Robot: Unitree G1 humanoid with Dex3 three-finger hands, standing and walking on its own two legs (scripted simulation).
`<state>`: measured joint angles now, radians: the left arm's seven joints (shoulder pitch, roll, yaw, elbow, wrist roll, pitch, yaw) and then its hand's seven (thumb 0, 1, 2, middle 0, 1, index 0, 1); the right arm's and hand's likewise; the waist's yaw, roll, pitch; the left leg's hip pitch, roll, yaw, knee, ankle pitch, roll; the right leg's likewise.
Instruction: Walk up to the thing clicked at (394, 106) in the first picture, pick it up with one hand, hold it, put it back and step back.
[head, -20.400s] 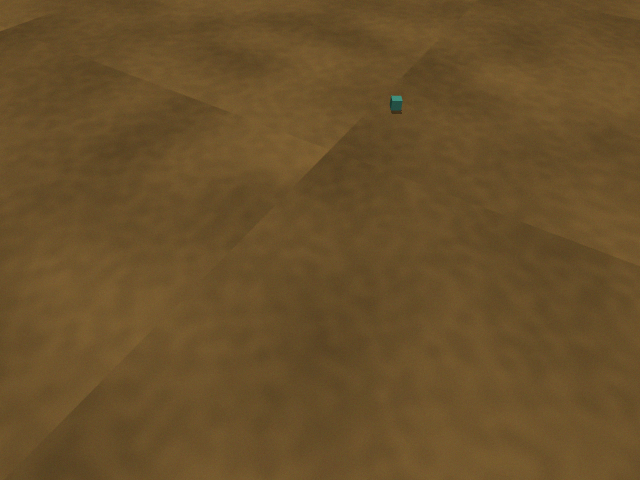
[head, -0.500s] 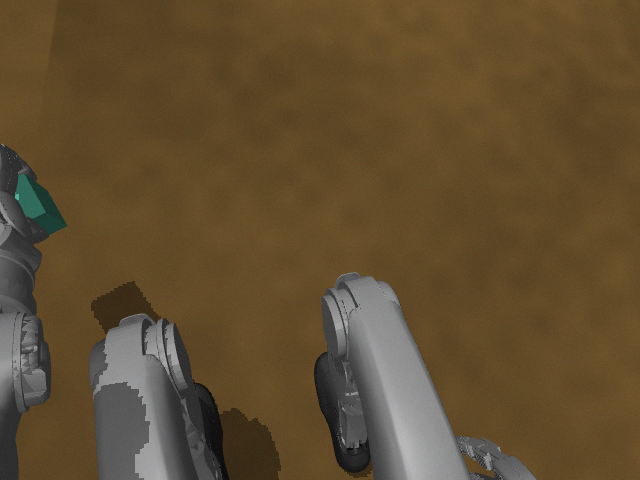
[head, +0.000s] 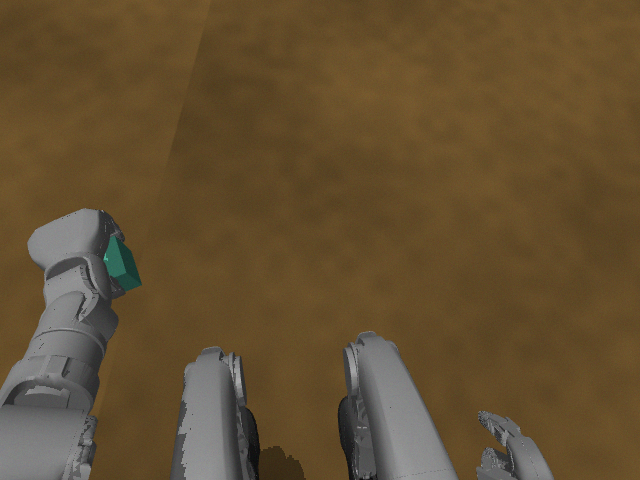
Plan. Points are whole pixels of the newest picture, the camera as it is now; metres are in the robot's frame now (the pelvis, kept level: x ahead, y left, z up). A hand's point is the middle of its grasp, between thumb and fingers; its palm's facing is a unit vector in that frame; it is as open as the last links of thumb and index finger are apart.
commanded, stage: lift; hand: left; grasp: from above
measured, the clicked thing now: (108, 269) +0.42 +0.27 -0.13
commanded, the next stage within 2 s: hold in 0.80 s
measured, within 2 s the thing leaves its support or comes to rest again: neither
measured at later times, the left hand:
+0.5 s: hand (32, 225) +0.39 +0.25 +0.08, palm faces -0.40 -0.22 -0.89, open 8.5 cm
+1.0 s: hand out of the picture +0.40 +0.24 +0.16, palm faces -0.38 -0.20 -0.90, open 8.5 cm
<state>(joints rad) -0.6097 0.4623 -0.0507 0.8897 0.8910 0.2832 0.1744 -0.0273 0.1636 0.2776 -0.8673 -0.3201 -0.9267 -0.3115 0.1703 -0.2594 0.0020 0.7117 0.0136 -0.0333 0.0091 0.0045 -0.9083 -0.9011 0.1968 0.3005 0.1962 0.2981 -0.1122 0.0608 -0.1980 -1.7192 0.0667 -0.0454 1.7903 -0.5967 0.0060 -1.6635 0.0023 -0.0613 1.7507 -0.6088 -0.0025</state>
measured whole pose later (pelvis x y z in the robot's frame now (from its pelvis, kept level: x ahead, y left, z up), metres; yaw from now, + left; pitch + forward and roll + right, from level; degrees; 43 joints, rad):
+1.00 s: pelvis +0.09 +0.00 +0.23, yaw +2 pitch +9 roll -1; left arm -0.40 0.29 -0.21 0.88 0.85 0.35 0.19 -0.04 0.16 0.27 -0.89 -0.24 -0.96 -0.24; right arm 0.27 -0.25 -0.01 0.77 0.04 -0.07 -0.03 0.01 -0.90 -0.90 0.20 0.30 0.20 0.30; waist -0.06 0.04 -0.09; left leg -0.55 0.04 0.03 0.75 -0.36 0.00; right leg -0.52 -0.01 -0.02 0.73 -0.37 0.01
